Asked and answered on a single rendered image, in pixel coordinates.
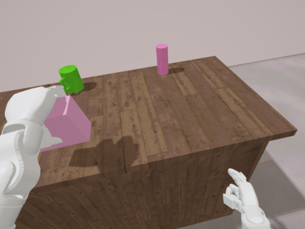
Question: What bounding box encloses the left robot hand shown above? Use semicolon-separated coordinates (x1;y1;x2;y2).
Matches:
5;85;67;149

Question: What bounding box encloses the right robot forearm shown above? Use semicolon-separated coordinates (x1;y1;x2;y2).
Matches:
241;204;271;229

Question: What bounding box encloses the right robot hand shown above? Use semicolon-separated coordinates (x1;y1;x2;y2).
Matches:
223;168;259;212

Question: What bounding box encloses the sponge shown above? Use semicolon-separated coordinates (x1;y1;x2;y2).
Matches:
40;95;91;152

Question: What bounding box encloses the left robot forearm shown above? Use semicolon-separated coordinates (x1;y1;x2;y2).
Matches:
0;120;43;229

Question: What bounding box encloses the table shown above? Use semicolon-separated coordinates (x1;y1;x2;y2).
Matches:
0;56;297;229

